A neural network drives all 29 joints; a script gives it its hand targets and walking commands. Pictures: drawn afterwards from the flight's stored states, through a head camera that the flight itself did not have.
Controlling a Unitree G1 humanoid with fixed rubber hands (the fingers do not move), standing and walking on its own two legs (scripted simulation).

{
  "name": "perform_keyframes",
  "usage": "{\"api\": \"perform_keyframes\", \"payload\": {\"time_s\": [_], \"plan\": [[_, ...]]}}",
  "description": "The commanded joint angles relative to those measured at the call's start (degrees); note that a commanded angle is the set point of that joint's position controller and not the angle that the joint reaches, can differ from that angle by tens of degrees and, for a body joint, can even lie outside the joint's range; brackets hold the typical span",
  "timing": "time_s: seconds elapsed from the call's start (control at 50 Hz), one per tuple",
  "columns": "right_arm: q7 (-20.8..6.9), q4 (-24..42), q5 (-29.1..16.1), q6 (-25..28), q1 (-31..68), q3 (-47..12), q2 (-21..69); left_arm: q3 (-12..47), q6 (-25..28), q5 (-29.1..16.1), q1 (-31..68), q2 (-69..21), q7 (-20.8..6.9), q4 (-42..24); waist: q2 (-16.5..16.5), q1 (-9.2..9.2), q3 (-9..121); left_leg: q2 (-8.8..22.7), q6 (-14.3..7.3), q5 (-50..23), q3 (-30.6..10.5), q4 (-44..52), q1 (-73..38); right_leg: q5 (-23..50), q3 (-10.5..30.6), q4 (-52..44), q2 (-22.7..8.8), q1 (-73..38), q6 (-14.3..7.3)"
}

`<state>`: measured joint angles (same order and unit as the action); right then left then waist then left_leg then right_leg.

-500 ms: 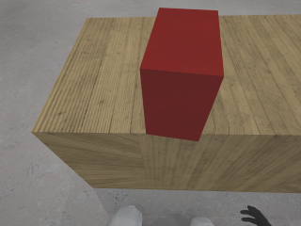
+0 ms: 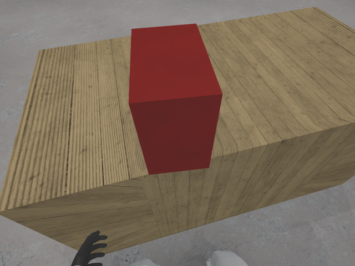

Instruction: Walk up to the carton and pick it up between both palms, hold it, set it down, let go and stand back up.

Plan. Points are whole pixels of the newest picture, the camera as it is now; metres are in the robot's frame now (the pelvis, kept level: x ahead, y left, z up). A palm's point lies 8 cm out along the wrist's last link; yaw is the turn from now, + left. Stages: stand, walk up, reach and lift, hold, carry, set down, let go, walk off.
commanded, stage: walk up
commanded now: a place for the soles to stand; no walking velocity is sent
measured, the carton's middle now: (171, 101) +0.47 +0.01 +0.09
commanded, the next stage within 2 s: reach and lift in 1.90 s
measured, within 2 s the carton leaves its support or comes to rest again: neither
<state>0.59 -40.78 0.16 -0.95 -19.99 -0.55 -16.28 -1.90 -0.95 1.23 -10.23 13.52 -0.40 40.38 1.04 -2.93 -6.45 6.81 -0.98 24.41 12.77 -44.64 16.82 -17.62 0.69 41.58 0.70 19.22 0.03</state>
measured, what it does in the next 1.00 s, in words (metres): stands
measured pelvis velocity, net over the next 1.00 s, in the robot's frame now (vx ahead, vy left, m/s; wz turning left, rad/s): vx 0.03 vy -0.03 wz -0.10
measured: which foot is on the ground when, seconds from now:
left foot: down 0.00-1.00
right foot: down 0.00-1.00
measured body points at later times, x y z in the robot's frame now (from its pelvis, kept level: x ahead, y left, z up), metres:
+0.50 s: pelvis +0.02 -0.02 +0.02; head +0.02 -0.03 +0.47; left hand +0.12 +0.23 -0.10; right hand +0.09 -0.29 -0.10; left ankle +0.02 +0.09 -0.71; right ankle +0.04 -0.13 -0.71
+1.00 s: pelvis +0.03 -0.03 +0.02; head +0.03 -0.03 +0.47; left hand +0.15 +0.22 -0.10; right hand +0.06 -0.30 -0.11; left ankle +0.01 +0.09 -0.71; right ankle +0.04 -0.13 -0.71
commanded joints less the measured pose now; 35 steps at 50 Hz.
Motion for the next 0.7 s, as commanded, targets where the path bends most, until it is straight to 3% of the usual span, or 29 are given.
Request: {"api": "perform_keyframes", "payload": {"time_s": [0.0,0.04,0.08,0.1,0.12,0.16,0.18,0.22,0.26,0.3,0.32,0.38,0.44,0.5,0.52,0.56,0.58,0.64,0.66,0.68], "plan": [[-0.44,4.58,-0.14,1.05,-3.13,2.41,-6.62,-2.59,0.26,-1.7,3.34,9.96,0.84,-3.24,-6.65,0.71,2.02,-0.7,0.72,0.99,-9.28,14.05,-4.23,-10.96,15.29,-19.7,-8.6,8.34,-8.5],[-0.82,4.43,0.14,2.11,-3.4,3.16,-7.94,-1.86,0.6,-1.7,2.57,7.98,0.42,-3.29,-3.91,1.17,1.73,2.0,-0.9,1.76,-12.6,20.22,-2.51,-5.31,11.41,-15.08,-4.44,6.1,-4.92],[-0.61,4.28,0.81,2.69,-2.24,3.43,-9.01,-1.99,0.86,-1.45,-0.19,7.34,-0.09,-1.87,-2.01,2.84,1.01,6.93,-2.62,9.45,-16.72,25.91,2.64,-2.33,7.87,-10.44,-2.69,1.11,-3.4],[-0.51,4.44,0.74,2.84,-0.42,3.32,-9.67,-1.82,1.07,-1.13,-1.82,7.03,-0.23,-0.8,-1.78,3.68,0.61,8.51,-3.11,9.21,-16.93,27.13,3.74,1.66,6.64,-9.65,-2.58,-1.25,-2.71],[-0.43,4.48,0.43,2.96,-0.16,3.34,-9.39,-1.8,1.32,-0.86,-2.25,7.02,-0.32,-0.47,-2.46,4.04,0.86,7.64,-2.5,6.63,-15.95,27.09,3.39,4.23,6.89,-10.55,-2.71,-2.85,-2.74],[-0.47,4.17,0.15,3.08,-1.08,2.55,-8.57,-1.94,1.99,-0.52,-2.08,7.61,-0.2,-0.19,-2.39,2.89,2.27,6.26,-1.86,-3.95,-12.61,24.3,0.33,11.81,9.04,-11.45,-3.95,-3.84,-3.13],[-0.57,4.2,-0.07,2.98,-1.67,2.51,-8.63,-1.7,2.15,-0.81,-2.1,7.42,-0.22,-0.03,-1.32,2.46,2.65,5.18,-1.39,-5.65,-11.24,23.78,-1.11,12.94,9.53,-11.9,-4.04,-3.03,-3.26],[-0.62,3.81,0.02,2.7,-1.97,2.34,-7.92,-1.54,2.31,-0.92,-2.63,8.24,-0.18,0.03,-3.0,2.2,4.0,4.23,-1.13,-6.9,-9.98,22.13,-4.33,13.18,10.53,-13.15,-4.2,-1.62,-3.6],[-0.75,3.88,0.41,2.35,-1.27,2.45,-8.04,-1.58,2.27,-1.23,-3.41,8.31,-0.05,0.16,0.19,2.15,4.58,3.69,-1.47,-8.18,-9.16,21.61,-6.88,14.15,11.28,-13.9,-4.09,-0.53,-3.5],[-0.58,3.88,0.09,2.22,-2.2,2.4,-7.75,-1.69,2.26,-1.28,-3.23,8.73,0.11,0.05,-0.06,1.64,5.12,3.75,-1.85,-10.45,-9.03,21.43,-6.54,15.66,10.78,-13.45,-3.78,-1.42,-3.46],[-0.53,3.79,0.25,2.2,-1.92,2.33,-7.8,-1.64,2.19,-1.23,-4.37,8.68,0.12,0.44,-1.86,2.07,6.21,4.18,-2.11,-7.99,-8.66,21.05,-7.12,13.85,10.49,-14.12,-3.74,-1.6,-3.32],[-0.36,4.17,0.13,1.91,-0.61,2.34,-7.93,-1.54,1.93,-1.19,-4.89,8.88,0.16,0.86,-0.69,2.15,4.51,3.81,-2.24,-4.92,-8.53,21.82,-6.95,9.95,11.41,-15.29,-3.48,0.36,-3.41],[-0.38,3.61,0.29,1.83,-0.68,2.51,-8.18,-1.64,1.98,-1.08,-5.24,8.81,0.1,0.51,-1.52,2.37,3.46,3.85,-2.2,-4.7,-8.11,20.74,-6.69,8.49,11.82,-16.6,-3.01,1.56,-3.33],[-0.25,3.15,0.29,1.78,-1.16,2.52,-7.88,-1.51,2.15,-1.44,-5.59,9.01,0.2,0.41,-5.51,2.28,4.79,2.36,-1.84,-5.68,-8.03,19.3,-9.43,6.33,14.27,-18.53,-3.42,3.41,-3.65],[-0.3,3.23,0.1,1.73,-0.93,2.13,-7.43,-1.51,2.09,-1.49,-5.51,8.96,0.29,0.14,-3.85,2.42,4.21,1.81,-1.72,-6.22,-7.98,18.73,-9.3,6.26,15.08,-19.49,-3.88,3.78,-3.82],[-0.26,2.7,0.16,2.07,-1.54,1.96,-6.96,-1.42,2.22,-1.52,-4.64,9.1,0.37,0.19,-4.9,1.85,5.05,1.82,-1.26,-7.96,-8.05,19.1,-10.12,9.62,14.7,-18.56,-3.83,3.2,-4.49],[-0.16,2.65,0.09,2.09,-0.89,2.24,-7.66,-1.37,2.21,-1.48,-5.41,8.89,0.3,0.26,-3.1,2.17,4.89,1.77,-1.23,-8.14,-7.97,19.26,-10.63,10.57,14.74,-18.29,-3.3,3.48,-4.19],[-0.1,2.22,0.47,2.0,-1.13,2.48,-7.91,-1.57,2.04,-1.39,-6.23,9.05,0.26,0.6,-2.67,2.92,5.01,2.35,-1.76,-7.26,-7.59,19.74,-9.81,10.21,14.08,-17.36,-2.84,2.63,-3.85],[-0.05,1.82,0.22,2.05,-1.41,2.33,-7.98,-1.36,2.09,-1.37,-5.91,9.16,0.36,0.3,-4.13,2.56,4.39,2.47,-1.66,-9.03,-8.0,19.77,-9.37,12.83,13.7,-16.83,-2.99,2.09,-3.78],[-0.12,1.88,0.1,2.06,-1.67,2.15,-7.85,-1.25,2.18,-1.09,-5.91,9.39,0.41,0.24,-3.26,2.52,4.51,2.64,-1.53,-11.11,-7.54,19.63,-9.31,15.25,13.55,-16.39,-2.81,1.42,-3.85]]}}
